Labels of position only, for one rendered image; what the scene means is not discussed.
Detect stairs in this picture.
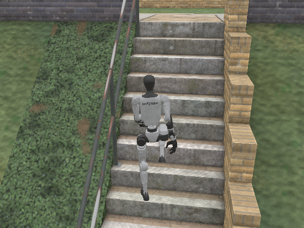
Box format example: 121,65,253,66
101,22,225,228

